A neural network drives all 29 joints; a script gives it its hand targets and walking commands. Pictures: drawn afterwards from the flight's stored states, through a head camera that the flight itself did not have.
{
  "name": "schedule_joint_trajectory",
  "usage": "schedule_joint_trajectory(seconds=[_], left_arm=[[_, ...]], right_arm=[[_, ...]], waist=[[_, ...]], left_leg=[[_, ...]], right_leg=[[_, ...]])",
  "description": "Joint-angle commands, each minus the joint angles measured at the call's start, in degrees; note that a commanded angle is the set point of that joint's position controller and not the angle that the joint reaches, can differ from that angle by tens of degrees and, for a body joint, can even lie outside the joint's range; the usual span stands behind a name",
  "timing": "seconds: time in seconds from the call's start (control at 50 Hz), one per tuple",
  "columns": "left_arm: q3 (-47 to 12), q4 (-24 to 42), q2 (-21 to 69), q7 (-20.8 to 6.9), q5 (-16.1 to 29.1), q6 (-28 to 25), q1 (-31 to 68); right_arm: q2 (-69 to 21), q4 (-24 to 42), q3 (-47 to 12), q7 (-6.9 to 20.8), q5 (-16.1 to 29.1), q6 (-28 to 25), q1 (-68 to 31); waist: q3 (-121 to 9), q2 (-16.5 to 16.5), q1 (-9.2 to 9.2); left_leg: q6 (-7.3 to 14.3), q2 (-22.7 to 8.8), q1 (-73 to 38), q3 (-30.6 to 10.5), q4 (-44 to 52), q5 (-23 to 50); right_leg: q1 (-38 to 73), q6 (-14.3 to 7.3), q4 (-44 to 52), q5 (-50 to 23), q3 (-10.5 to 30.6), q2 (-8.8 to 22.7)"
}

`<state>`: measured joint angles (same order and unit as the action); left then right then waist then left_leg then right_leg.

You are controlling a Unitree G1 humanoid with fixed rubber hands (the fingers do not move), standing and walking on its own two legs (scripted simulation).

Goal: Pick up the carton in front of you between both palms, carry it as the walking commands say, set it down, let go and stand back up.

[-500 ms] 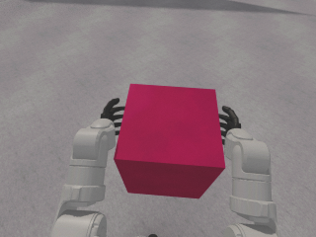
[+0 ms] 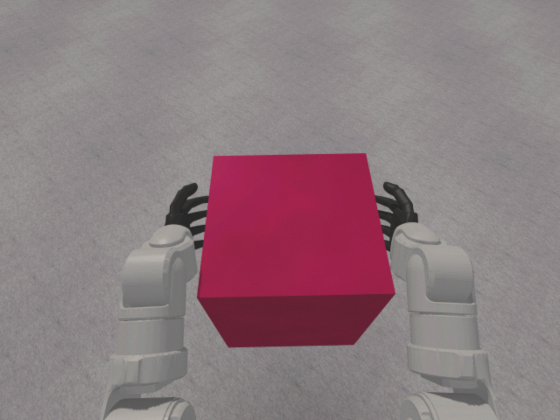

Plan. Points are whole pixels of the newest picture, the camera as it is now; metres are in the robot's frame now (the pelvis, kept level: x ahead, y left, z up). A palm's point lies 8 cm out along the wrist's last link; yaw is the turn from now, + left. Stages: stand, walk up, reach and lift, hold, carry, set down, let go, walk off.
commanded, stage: carry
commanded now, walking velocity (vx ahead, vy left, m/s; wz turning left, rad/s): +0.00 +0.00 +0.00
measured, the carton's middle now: (290, 259) +0.35 -0.01 +0.02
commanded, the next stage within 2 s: none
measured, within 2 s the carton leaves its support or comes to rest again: neither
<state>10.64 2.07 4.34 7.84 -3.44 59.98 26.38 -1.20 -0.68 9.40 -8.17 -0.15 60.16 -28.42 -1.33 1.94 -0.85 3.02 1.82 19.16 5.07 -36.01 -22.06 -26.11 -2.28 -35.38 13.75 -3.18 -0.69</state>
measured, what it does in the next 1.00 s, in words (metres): stands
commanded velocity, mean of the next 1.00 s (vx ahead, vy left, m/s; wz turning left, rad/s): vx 0.00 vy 0.00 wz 0.00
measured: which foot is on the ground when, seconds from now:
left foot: down 0.00-1.00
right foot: down 0.00-1.00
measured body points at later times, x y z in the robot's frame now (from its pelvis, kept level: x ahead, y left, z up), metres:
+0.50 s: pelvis +0.01 -0.02 +0.00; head -0.01 -0.02 +0.45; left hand +0.35 +0.15 +0.11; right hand +0.36 -0.16 +0.11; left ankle -0.05 +0.06 -0.73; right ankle +0.03 -0.11 -0.73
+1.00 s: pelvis -0.03 -0.02 +0.00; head -0.06 -0.02 +0.45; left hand +0.31 +0.14 +0.12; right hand +0.33 -0.16 +0.12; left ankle -0.05 +0.06 -0.73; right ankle +0.03 -0.11 -0.73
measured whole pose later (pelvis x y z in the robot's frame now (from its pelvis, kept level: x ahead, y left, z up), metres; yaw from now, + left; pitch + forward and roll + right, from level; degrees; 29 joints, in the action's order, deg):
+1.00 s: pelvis -0.03 -0.02 +0.00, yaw +2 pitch +0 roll +0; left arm 10.6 -13.0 -0.1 6.8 -3.1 69.3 36.4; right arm -0.1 -13.1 11.0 -7.3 -3.3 69.5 -36.5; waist -5.1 -0.2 0.4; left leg 3.1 0.8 14.4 6.3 -32.5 -18.6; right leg -20.4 -2.9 -31.5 11.5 -5.0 -0.2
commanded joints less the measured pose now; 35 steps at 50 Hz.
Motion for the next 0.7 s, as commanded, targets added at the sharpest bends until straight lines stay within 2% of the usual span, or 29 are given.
schedule_joint_trajectory(seconds=[0.0, 0.04, 0.06, 0.08, 0.12, 0.18, 0.22, 0.26, 0.3, 0.34, 0.38, 0.48, 0.68], left_arm=[[-42.0, 4.0, 51.1, -13.4, 22.7, 1.3, 36.4], [-41.4, 2.4, 51.0, -13.5, 22.8, 2.5, 36.8], [-41.0, 1.5, 51.3, -13.6, 22.8, 3.0, 37.5], [-40.6, 0.4, 51.7, -13.7, 22.9, 3.5, 38.4], [-39.6, -2.3, 52.8, -14.2, 23.1, 4.3, 40.1], [-37.5, -6.5, 54.7, -14.9, 23.2, 4.8, 41.5], [-36.3, -7.5, 55.9, -15.1, 23.7, 4.8, 43.6], [-35.1, -8.2, 56.6, -15.0, 24.0, 5.0, 44.8], [-34.1, -9.0, 57.1, -14.8, 23.8, 5.2, 44.9], [-33.4, -9.0, 57.6, -14.7, 23.8, 5.4, 45.5], [-33.7, -7.3, 58.4, -14.6, 24.4, 5.6, 48.2], [-34.0, -4.6, 58.5, -14.2, 25.1, 6.3, 50.3], [-32.9, -6.8, 58.0, -14.4, 23.5, 7.6, 49.1]], right_arm=[[-56.2, 5.9, -40.5, 13.6, 21.0, 1.3, -35.5], [-55.2, 3.3, -38.6, 13.5, 20.1, 2.4, -33.8], [-54.9, 2.1, -37.7, 13.6, 19.7, 2.9, -33.7], [-54.9, 1.1, -36.9, 13.7, 19.2, 3.3, -34.1], [-55.2, -0.8, -35.6, 14.0, 18.5, 4.0, -35.9], [-56.8, -3.6, -34.0, 14.3, 18.0, 4.5, -38.5], [-58.2, -3.8, -33.6, 14.3, 18.5, 4.6, -41.6], [-59.3, -4.2, -33.2, 14.1, 19.1, 4.9, -43.5], [-60.0, -4.8, -32.6, 13.9, 19.5, 5.1, -43.9], [-60.7, -4.7, -32.2, 13.9, 19.8, 5.2, -44.6], [-61.6, -2.9, -32.6, 13.9, 20.6, 5.3, -47.4], [-62.5, -0.4, -33.6, 13.8, 22.1, 6.2, -49.9], [-62.1, -4.1, -31.9, 14.8, 21.0, 7.3, -48.3]], waist=[[-32.2, -4.3, 0.27], [-32.2, 1.2, 0.17], [-31.5, 2.7, 0.02], [-30.4, 3.3, -0.04], [-28.1, 2.7, 0.18], [-26.4, -0.7, 0.61], [-25.6, -2.8, 0.67], [-25.4, -3.1, 0.64], [-25.8, -2.1, 0.57], [-26.4, -0.9, 0.52], [-26.0, -0.9, 0.55], [-24.8, -2.8, 0.71], [-22.8, -2.5, 1.07]], left_leg=[[-1.2, -6.5, -12.3, -5.4, 2.8, 32.3], [0.6, -9.9, -20.2, -7.4, 0.4, 54.2], [1.4, -11.0, -21.7, -7.7, 0.1, 60.0], [1.6, -11.3, -21.7, -7.5, 0.2, 61.3], [1.0, -10.2, -18.6, -6.3, 0.6, 55.6], [-0.6, -8.2, -13.2, -4.9, 1.8, 40.1], [-1.2, -7.7, -12.1, -4.6, 3.4, 33.5], [-1.0, -8.3, -13.2, -4.8, 4.0, 34.6], [-0.4, -9.7, -14.7, -5.4, 3.7, 39.3], [0.4, -10.6, -14.7, -5.9, 3.2, 40.5], [0.9, -10.3, -13.0, -6.1, 3.9, 35.9], [1.0, -8.7, -10.8, -5.8, 5.7, 21.4], [0.9, -8.8, -9.3, -6.2, 7.9, 13.9]], right_leg=[[18.9, -4.9, -1.5, -47.4, 7.4, 10.4], [10.4, -3.4, -2.2, -29.6, 4.4, 6.6], [7.9, -2.7, -1.8, -23.7, 3.4, 5.2], [7.0, -2.2, -0.9, -21.3, 2.8, 4.6], [8.9, -2.1, 0.6, -24.9, 3.0, 5.1], [14.5, -3.1, 1.4, -37.2, 5.1, 8.0], [16.2, -3.3, 1.9, -40.0, 5.8, 9.0], [15.9, -3.0, 1.8, -36.5, 5.5, 8.9], [14.8, -2.8, 0.9, -30.4, 5.0, 8.3], [14.4, -2.9, 0.2, -24.7, 4.9, 8.0], [14.7, -3.1, 0.9, -21.3, 5.3, 8.1], [16.5, -3.4, 3.5, -20.6, 6.6, 9.0], [15.5, -2.9, 6.4, -14.4, 7.1, 9.1]])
